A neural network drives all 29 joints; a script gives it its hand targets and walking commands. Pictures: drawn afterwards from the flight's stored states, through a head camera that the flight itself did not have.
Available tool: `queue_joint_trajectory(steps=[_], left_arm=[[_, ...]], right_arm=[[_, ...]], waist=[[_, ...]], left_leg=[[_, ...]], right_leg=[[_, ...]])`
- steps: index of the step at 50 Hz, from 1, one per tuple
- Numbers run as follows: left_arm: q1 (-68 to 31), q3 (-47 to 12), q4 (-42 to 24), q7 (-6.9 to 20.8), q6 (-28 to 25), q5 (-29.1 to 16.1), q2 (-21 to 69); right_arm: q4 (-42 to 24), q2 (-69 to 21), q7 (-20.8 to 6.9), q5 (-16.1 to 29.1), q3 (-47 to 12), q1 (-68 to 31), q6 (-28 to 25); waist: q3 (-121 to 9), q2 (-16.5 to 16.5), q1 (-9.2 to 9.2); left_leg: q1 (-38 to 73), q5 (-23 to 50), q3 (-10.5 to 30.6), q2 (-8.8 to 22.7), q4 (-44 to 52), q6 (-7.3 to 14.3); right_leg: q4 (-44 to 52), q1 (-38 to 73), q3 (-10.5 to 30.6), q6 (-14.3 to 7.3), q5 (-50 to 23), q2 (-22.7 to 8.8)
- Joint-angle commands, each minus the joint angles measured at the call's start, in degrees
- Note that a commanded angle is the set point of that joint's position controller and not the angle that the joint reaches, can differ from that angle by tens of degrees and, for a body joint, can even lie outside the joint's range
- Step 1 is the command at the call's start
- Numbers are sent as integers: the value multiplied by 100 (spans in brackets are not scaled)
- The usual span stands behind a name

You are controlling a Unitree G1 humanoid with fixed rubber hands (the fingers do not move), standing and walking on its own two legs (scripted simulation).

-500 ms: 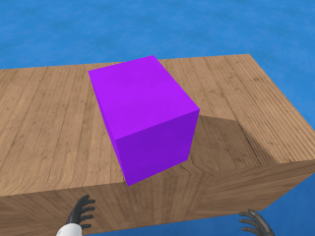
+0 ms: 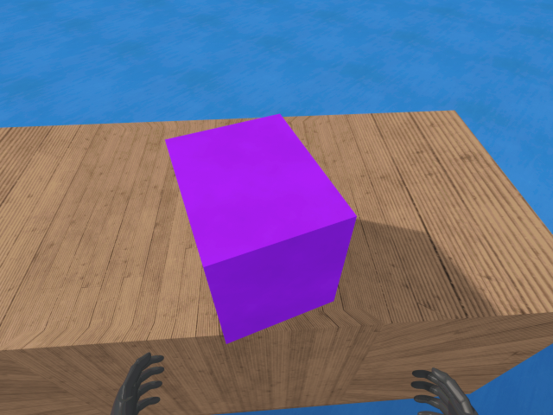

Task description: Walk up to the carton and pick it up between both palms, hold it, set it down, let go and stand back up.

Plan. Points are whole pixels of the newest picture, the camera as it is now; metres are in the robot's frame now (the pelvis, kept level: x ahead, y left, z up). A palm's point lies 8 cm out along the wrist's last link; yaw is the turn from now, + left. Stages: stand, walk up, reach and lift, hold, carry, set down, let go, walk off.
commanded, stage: reach and lift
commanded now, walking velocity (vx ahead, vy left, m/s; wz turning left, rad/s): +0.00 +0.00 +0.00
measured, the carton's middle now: (254, 224) +0.45 +0.06 -0.01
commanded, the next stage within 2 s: none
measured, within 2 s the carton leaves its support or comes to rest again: neither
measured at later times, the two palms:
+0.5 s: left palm out of the picture +0.15 +0.21 -0.05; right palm (479, 404) +0.17 -0.26 -0.06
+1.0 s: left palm (155, 397) +0.17 +0.18 -0.04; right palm (485, 375) +0.20 -0.27 -0.04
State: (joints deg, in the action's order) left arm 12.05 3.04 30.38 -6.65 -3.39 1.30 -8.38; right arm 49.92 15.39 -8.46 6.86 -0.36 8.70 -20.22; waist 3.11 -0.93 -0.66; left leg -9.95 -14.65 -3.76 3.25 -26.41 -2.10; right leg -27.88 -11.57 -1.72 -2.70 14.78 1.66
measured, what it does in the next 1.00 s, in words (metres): stands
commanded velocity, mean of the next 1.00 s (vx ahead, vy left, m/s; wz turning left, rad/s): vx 0.00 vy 0.00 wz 0.00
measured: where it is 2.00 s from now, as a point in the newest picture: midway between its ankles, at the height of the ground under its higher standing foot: outside the picture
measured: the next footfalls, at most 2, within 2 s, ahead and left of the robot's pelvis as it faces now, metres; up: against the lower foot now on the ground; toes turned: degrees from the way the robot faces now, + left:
none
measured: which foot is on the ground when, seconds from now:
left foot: down 0.00-1.00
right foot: down 0.00-1.00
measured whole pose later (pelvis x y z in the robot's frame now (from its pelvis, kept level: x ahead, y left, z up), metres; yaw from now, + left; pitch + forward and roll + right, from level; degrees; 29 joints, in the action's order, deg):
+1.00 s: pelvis +0.00 -0.01 -0.01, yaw +1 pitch +3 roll +1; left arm 15.5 0.8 20.9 -14.6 -15.5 0.9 0.9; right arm 53.7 26.3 -18.1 32.0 -13.4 4.6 -35.2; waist -3.4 -3.0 -3.9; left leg -17.5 -17.1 -2.1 3.3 -32.0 -3.1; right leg -34.5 -19.3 -1.7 -3.8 18.0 2.2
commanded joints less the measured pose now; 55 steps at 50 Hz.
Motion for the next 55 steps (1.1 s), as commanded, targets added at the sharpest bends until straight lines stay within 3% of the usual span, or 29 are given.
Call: queue_joint_trajectory(steps=[1,13,22,24,35,42,49,55], left_arm=[[-233,131,-820,-108,-499,76,-455],[58,-63,-1129,-325,-979,140,6],[338,-160,-1416,-465,-1300,100,272],[335,-89,-1397,-461,-1425,40,257],[314,-289,-1788,-690,-1753,3,614],[99,-292,-1923,-810,-1713,-6,758],[-246,-123,-1991,-816,-1362,-25,722],[-505,-71,-2240,-803,-1127,-30,702]], right_arm=[[-348,1135,-120,361,141,-321,-463],[64,1621,-546,1188,-249,-474,-956],[98,1930,-726,1673,-450,-466,-1332],[-87,1936,-740,1688,-449,-386,-1468],[-91,2203,-941,2282,-692,-560,-1831],[-121,2343,-1005,2542,-853,-842,-1935],[-301,2366,-920,2587,-934,-1195,-1676],[-498,2356,-825,2548,-885,-1474,-1459]], waist=[[-876,-153,-46],[-690,-120,-153],[-785,-341,-194],[-703,-544,-206],[-961,-429,-254],[-1053,-599,-310],[-1160,-809,-358],[-1398,-638,-362]], left_leg=[[541,1328,109,-273,167,135],[275,1294,162,-251,127,103],[-119,1224,124,-306,-10,110],[-417,1003,77,-332,17,171],[-661,1067,109,-345,-223,74],[-952,818,88,-360,-312,94],[-1201,611,22,-397,-199,156],[-1002,918,20,-398,-87,118]], right_leg=[[661,34,292,29,-1380,-81],[632,-124,276,-85,-955,-36],[466,-66,335,-88,-966,-28],[437,50,479,-53,-927,-86],[261,-175,532,-83,-584,-55],[192,-205,685,-64,-401,-98],[242,134,885,-16,-616,-186],[279,316,837,-71,-1132,-142]])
